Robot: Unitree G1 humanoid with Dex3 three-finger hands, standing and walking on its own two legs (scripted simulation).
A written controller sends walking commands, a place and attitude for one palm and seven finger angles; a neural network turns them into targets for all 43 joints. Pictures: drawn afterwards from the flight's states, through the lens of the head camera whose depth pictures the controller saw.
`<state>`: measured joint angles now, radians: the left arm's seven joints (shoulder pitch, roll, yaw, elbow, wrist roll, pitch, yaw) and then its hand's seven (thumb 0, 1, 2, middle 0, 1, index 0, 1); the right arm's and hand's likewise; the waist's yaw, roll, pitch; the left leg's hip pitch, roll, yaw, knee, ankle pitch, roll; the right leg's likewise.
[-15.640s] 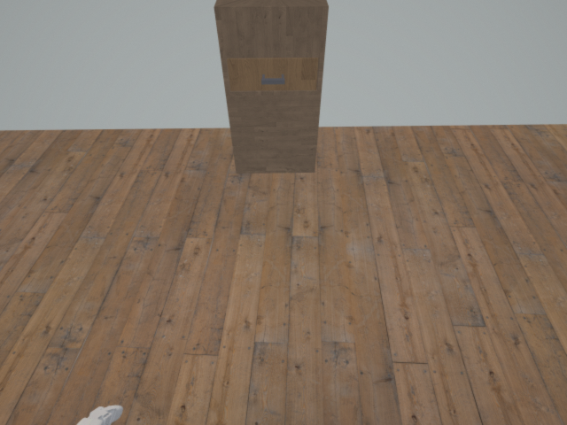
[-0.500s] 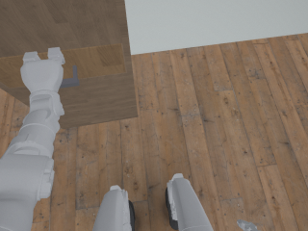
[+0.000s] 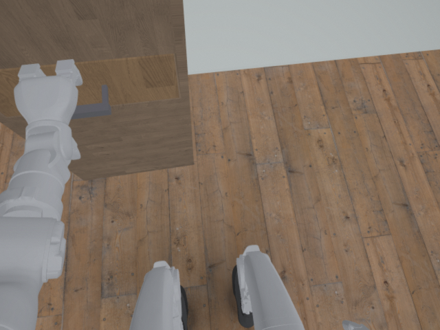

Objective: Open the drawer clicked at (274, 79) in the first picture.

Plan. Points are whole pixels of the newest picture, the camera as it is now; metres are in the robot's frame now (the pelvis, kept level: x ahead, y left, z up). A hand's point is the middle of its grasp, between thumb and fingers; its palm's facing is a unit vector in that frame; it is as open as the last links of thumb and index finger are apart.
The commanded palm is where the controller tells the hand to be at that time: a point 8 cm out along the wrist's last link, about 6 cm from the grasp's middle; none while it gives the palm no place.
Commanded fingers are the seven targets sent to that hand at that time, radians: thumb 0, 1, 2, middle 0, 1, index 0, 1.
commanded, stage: move the hooked fingers above the handle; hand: left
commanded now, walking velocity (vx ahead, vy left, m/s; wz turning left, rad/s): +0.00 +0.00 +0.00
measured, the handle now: (84, 102) +0.57 +0.23 -0.07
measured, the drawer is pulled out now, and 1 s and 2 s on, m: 0.00 0.00 0.00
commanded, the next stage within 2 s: lower the fingers behind the handle in 1.32 s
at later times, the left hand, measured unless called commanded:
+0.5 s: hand (58, 123) +0.50 +0.26 -0.03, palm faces -0.09 +0.02 -1.00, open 13.8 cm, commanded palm +0.50 +0.24 +0.03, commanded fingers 0.00 -0.50 0.30 -0.30 -1.20 -0.30 -1.20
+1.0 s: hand (68, 118) +0.51 +0.24 -0.03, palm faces -0.17 -0.02 -0.98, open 13.7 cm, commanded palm +0.50 +0.23 +0.03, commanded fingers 0.00 -0.50 0.30 -0.30 -1.20 -0.30 -1.20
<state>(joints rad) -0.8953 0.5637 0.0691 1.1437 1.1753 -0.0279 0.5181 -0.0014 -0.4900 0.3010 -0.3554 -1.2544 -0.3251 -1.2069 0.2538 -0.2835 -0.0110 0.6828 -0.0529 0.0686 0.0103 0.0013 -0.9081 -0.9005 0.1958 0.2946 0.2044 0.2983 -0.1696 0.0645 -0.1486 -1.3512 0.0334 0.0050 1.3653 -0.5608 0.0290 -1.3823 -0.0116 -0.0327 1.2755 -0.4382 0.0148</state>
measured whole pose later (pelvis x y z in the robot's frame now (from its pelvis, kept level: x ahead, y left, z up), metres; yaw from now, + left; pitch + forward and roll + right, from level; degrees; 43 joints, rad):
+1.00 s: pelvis +0.01 +0.00 +0.02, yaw +0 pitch +30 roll -2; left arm -0.86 0.54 0.03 1.15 1.10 -0.03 0.37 0.00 -0.49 0.30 -0.34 -1.22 -0.34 -1.24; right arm 0.28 -0.27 -0.01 0.69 -0.04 0.06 -0.01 0.00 -0.91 -0.90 0.20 0.29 0.21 0.30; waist -0.16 0.07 -0.16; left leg -1.26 0.03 0.01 1.28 -0.54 0.02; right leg -1.30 -0.01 -0.02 1.20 -0.43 0.01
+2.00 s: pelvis +0.01 +0.00 -0.01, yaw +0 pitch +33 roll -3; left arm -0.89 0.54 0.06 1.13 1.16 -0.04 0.54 0.00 -0.49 0.30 -0.32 -1.20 -0.32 -1.20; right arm 0.22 -0.25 -0.02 0.74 -0.07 0.05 0.02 0.00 -0.91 -0.90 0.20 0.29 0.21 0.30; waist -0.16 0.06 -0.18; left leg -1.40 0.03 -0.02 1.42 -0.59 0.02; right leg -1.43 -0.01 -0.05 1.33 -0.48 0.01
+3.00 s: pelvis -0.02 +0.00 -0.07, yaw +0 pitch +36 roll -4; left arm -0.90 0.64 0.07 1.03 1.14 -0.19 0.39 0.00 -0.49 0.30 -0.29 -1.23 -0.30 -1.20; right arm 0.29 -0.27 -0.02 0.73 -0.06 -0.01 0.00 0.00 -0.91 -0.90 0.20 0.29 0.21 0.30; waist -0.14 0.07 -0.19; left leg -1.65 0.02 -0.03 1.64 -0.63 0.03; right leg -1.67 -0.02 -0.05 1.54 -0.50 0.01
